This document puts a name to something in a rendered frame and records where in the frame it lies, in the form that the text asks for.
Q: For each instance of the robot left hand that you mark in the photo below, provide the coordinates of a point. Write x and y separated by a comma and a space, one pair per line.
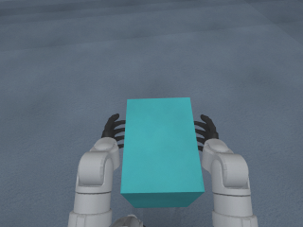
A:
109, 129

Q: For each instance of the robot right hand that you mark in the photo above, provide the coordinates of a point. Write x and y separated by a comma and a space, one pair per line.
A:
209, 130

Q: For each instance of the right robot forearm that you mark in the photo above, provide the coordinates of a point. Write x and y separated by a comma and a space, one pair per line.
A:
230, 186

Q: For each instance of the robot left thigh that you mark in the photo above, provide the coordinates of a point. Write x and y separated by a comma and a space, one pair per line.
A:
128, 221

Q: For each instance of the carton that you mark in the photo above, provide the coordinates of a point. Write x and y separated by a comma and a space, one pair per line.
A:
161, 165

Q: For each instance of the left robot forearm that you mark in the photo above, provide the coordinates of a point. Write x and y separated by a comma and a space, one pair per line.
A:
94, 185

